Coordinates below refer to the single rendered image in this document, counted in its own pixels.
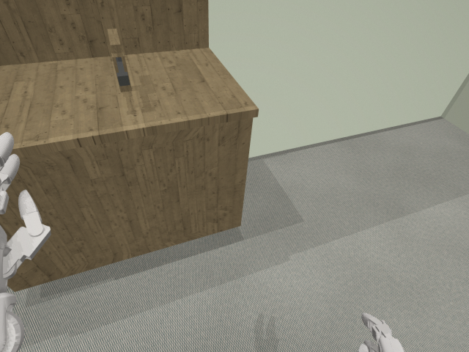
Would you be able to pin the right robot hand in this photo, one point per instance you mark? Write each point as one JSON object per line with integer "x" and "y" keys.
{"x": 382, "y": 334}

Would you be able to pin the left robot hand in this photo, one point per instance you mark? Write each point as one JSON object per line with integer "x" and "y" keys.
{"x": 26, "y": 242}

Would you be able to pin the counter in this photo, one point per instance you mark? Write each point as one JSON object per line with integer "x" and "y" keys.
{"x": 118, "y": 171}

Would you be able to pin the left robot forearm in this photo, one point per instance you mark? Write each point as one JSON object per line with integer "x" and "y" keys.
{"x": 11, "y": 326}

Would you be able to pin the tap lever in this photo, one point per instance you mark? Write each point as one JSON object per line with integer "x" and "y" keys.
{"x": 122, "y": 75}

